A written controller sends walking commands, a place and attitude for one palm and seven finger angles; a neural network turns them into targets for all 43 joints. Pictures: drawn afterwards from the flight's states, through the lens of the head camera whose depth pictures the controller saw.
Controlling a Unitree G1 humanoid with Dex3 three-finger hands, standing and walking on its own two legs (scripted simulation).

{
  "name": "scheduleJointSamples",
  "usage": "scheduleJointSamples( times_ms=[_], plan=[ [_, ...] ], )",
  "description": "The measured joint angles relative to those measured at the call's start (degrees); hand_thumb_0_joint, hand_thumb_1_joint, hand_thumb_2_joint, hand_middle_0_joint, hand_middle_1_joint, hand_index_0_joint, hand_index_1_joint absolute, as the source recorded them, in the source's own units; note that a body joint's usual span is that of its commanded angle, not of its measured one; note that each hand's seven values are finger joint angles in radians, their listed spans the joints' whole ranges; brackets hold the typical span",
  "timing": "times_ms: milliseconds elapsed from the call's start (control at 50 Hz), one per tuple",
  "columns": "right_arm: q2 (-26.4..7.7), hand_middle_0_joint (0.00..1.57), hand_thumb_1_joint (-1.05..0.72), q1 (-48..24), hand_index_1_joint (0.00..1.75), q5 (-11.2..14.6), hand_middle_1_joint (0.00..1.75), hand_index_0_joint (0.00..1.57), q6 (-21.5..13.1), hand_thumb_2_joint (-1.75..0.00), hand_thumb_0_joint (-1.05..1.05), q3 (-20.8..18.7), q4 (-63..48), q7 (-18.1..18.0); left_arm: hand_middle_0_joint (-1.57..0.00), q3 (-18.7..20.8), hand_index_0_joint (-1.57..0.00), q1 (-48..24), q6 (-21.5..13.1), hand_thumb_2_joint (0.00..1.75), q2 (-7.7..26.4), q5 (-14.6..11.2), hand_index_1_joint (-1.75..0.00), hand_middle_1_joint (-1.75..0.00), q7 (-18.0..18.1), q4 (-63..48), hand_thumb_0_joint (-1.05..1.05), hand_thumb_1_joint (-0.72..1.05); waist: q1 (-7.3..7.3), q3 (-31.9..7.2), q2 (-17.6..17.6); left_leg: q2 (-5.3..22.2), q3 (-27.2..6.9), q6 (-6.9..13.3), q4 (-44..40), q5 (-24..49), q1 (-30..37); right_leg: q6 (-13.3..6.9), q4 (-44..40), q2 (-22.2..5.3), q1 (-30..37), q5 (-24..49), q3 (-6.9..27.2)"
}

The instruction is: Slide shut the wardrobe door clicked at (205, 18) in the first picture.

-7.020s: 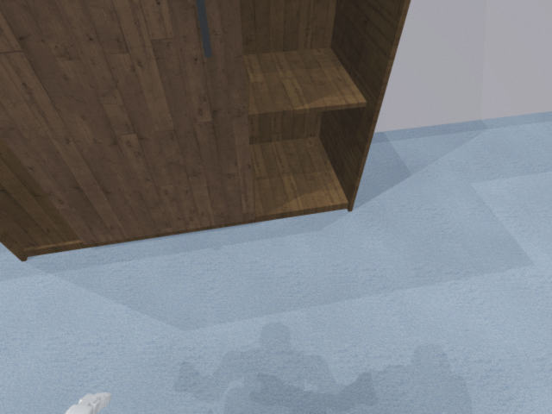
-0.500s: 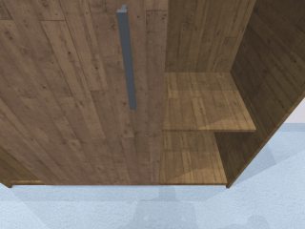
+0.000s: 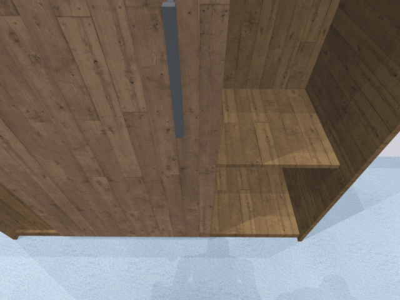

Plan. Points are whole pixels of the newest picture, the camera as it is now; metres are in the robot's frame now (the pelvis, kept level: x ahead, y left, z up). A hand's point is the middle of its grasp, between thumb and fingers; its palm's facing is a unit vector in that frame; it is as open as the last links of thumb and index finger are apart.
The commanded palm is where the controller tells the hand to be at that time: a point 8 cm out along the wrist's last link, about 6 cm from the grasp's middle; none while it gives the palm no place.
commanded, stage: raise the hand with hooked fingers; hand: left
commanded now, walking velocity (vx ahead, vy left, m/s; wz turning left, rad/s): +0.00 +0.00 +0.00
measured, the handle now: (176, 79) +0.48 +0.08 +0.20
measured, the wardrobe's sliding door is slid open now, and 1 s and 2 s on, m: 0.45 0.45 0.45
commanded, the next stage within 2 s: none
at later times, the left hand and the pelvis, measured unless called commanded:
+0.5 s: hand (78, 284) +0.14 +0.22 +0.01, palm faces +0.19 -0.98 -0.04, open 9.4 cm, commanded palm +0.13 +0.27 +0.03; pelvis -0.03 +0.01 -0.06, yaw +5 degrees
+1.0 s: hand (48, 227) +0.20 +0.26 +0.10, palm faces +0.12 -0.99 -0.10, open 12.4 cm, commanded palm +0.17 +0.31 +0.11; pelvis -0.01 +0.02 -0.02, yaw +3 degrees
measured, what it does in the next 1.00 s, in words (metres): stands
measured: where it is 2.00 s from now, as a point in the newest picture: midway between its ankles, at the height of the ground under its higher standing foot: outside the picture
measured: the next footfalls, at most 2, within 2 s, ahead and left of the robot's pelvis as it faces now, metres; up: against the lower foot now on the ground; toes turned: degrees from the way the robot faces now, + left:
none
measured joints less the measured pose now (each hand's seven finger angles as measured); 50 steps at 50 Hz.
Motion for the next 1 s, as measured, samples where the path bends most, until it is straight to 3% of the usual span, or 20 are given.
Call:
scheduleJointSamples(
  times_ms=[20, 60, 120, 200, 240, 300, 380, 440, 480, 540, 620, 680, 740, 860, 1000],
  plan=[
    [-0.32, 0.20, -0.91, 0.95, 0.29, 0.47, 0.29, 0.20, -2.63, -0.90, 0.00, -0.18, -2.85, -0.78, -0.20, 0.15, -0.20, 2.54, -0.94, 0.89, 0.54, -1.22, -0.30, -0.30, 1.04, -9.88, 0.02, 0.93, 0.30, 0.00, -0.02, -0.28, 0.12, 0.14, 0.64, -0.24, -0.41, 0.01, 1.27, -0.32, -0.71, -0.55, 0.14],
    [-1.64, 0.20, -0.91, 1.48, 0.29, 1.35, 0.29, 0.21, -7.36, -0.90, 0.01, -0.66, -7.58, -1.86, -0.20, 0.43, -0.20, 4.30, -4.19, 0.89, 0.89, -3.74, -0.31, -0.31, 2.49, -23.93, 0.02, 0.92, -0.50, -0.90, 0.70, -1.05, -0.71, 0.58, 2.59, -0.74, -2.25, 0.30, 3.45, -1.30, -2.20, -1.67, -0.60],
    [-3.94, 0.20, -0.91, -0.95, 0.29, 0.64, 0.29, 0.20, -11.51, -0.90, 0.01, -1.89, -13.87, -1.60, -0.20, 2.25, -0.20, 0.66, -12.35, 0.87, 0.55, -5.89, -0.33, -0.33, 0.46, -34.29, 0.02, 0.88, -1.94, -3.46, 1.51, -2.02, -1.81, 1.12, 7.80, -2.23, -8.00, 0.82, 8.21, -2.71, -7.27, -3.45, -1.62],
    [-5.08, 0.20, -0.91, -6.61, 0.29, -0.40, 0.29, 0.20, -13.39, -0.90, 0.01, -3.86, -21.14, 1.14, -0.20, 4.82, -0.20, -2.91, -28.19, 0.84, -0.87, -9.03, -0.38, -0.38, -9.87, -38.18, 0.01, 0.80, -1.83, -7.72, -0.33, -1.92, -0.59, 1.14, 17.77, -6.30, -18.02, 0.70, 18.20, -3.10, -17.89, -6.96, -0.41],
    [-5.50, 0.20, -0.91, -8.96, 0.29, -0.34, 0.29, 0.20, -12.85, -0.90, 0.01, -4.74, -24.93, 2.40, -0.21, 5.15, -0.21, -2.15, -32.40, 0.83, -1.16, -9.28, -0.40, -0.40, -15.33, -39.32, 0.00, 0.76, -1.35, -8.52, -1.43, -1.64, -0.17, 1.17, 22.54, -8.48, -21.74, 0.58, 22.87, -3.06, -21.82, -8.80, 0.04],
    [-6.20, 0.20, -0.91, -11.03, 0.29, 0.17, 0.29, 0.20, -10.57, -0.90, 0.01, -5.31, -30.12, 2.59, -0.21, 4.73, -0.21, 2.10, -29.42, 0.80, -0.68, -9.37, -0.44, -0.44, -18.72, -42.48, 0.00, 0.69, -0.13, -8.56, -2.53, -1.54, -0.20, 1.42, 27.05, -10.68, -24.71, 0.31, 27.08, -3.17, -24.69, -10.68, 0.04],
    [-6.25, 0.20, -0.91, -11.07, 0.29, 0.25, 0.29, 0.20, -8.85, -0.90, 0.01, -4.93, -34.17, 1.28, -0.23, 5.30, -0.23, 8.00, -24.24, 0.76, 0.33, -9.09, -0.50, -0.50, -15.63, -45.98, 0.00, 0.59, 1.51, -8.18, -2.41, -1.36, -2.01, 1.30, 29.78, -11.83, -26.58, 0.60, 28.21, -3.27, -25.17, -11.65, -1.73],
    [-5.54, 0.20, -0.91, -9.94, 0.29, -0.28, 0.29, 0.20, -9.18, -0.90, 0.01, -3.40, -34.40, 0.49, -0.23, 6.68, -0.23, 9.14, -25.05, 0.73, 1.52, -8.91, -0.55, -0.54, -13.16, -48.91, 0.01, 0.52, 2.47, -7.60, -1.88, -1.21, -3.82, 1.24, 31.04, -12.13, -27.45, 0.48, 27.90, -3.22, -24.67, -11.70, -3.53],
    [-4.95, 0.20, -0.91, -9.30, 0.29, -0.30, 0.29, 0.20, -9.77, -0.90, 0.01, -1.83, -33.10, 0.15, -0.23, 7.26, -0.23, 7.53, -26.67, 0.71, 2.30, -9.40, -0.58, -0.57, -13.47, -50.08, 0.01, 0.47, 2.75, -7.05, -1.17, -1.15, -4.92, 1.19, 31.60, -12.19, -27.69, 0.45, 27.43, -3.19, -24.04, -11.55, -4.63],
    [-3.77, 0.20, -0.91, -8.44, 0.29, 0.12, 0.29, 0.20, -10.12, -0.90, 0.01, 0.70, -30.30, -0.22, -0.23, 7.54, -0.23, 2.51, -26.46, 0.68, 3.75, -10.25, -0.62, -0.62, -16.28, -50.10, 0.01, 0.40, 2.71, -6.24, -0.08, -1.09, -5.74, 1.24, 31.40, -11.88, -27.31, 0.52, 26.22, -3.07, -22.92, -10.96, -5.44],
    [-1.85, 0.20, -0.91, -6.46, 0.30, 0.88, 0.30, 0.21, -10.08, -0.90, 0.01, 2.83, -27.13, -0.45, -0.24, 8.39, -0.24, -2.42, -20.18, 0.64, 5.64, -11.24, -0.68, -0.68, -19.33, -48.99, 0.01, 0.31, 1.45, -6.09, 1.02, -0.98, -5.13, 1.44, 28.27, -10.63, -24.65, 0.81, 22.94, -2.76, -20.43, -9.39, -4.86],
    [-1.21, 0.21, -0.91, -4.50, 0.30, 1.01, 0.30, 0.21, -10.49, -0.89, 0.01, 3.09, -25.92, -0.50, -0.25, 9.91, -0.25, -2.77, -15.44, 0.61, 6.18, -12.19, -0.72, -0.72, -18.85, -49.20, 0.00, 0.24, 0.14, -6.30, 1.51, -1.07, -3.97, 1.69, 24.69, -9.35, -21.74, 1.17, 20.00, -2.64, -18.19, -8.08, -3.73],
    [-1.64, 0.21, -0.90, -2.83, 0.30, 0.96, 0.30, 0.21, -11.27, -0.89, 0.01, 2.52, -25.12, -0.48, -0.25, 11.89, -0.25, -2.08, -13.56, 0.58, 6.42, -12.83, -0.77, -0.77, -17.57, -50.35, 0.00, 0.17, -0.48, -6.31, 1.54, -1.22, -2.98, 1.88, 21.62, -8.25, -19.19, 1.44, 17.65, -2.60, -16.26, -7.06, -2.74],
    [-4.59, 0.20, -0.91, -1.56, 0.30, 1.32, 0.30, 0.21, -13.22, -0.90, 0.01, 0.77, -23.59, -0.73, -0.26, 14.17, -0.26, -2.24, -13.63, 0.52, 6.58, -13.26, -0.86, -0.86, -16.81, -52.22, 0.00, 0.03, 0.05, -5.82, 1.49, -1.54, -2.59, 2.15, 18.12, -6.97, -15.77, 1.79, 14.48, -2.70, -13.02, -5.91, -2.33],
    [-6.57, 0.20, -0.91, -3.63, 0.30, 1.96, 0.30, 0.21, -14.70, -0.90, 0.01, 0.00, -22.53, -2.17, -0.28, 15.70, -0.27, -6.61, -10.52, 0.45, 8.54, -13.51, -0.96, -0.96, -18.64, -50.36, 0.00, -0.14, 1.14, -4.89, 1.49, -1.74, -2.91, 2.18, 14.27, -5.49, -11.11, 1.88, 10.62, -2.66, -8.19, -4.59, -2.63]
  ],
)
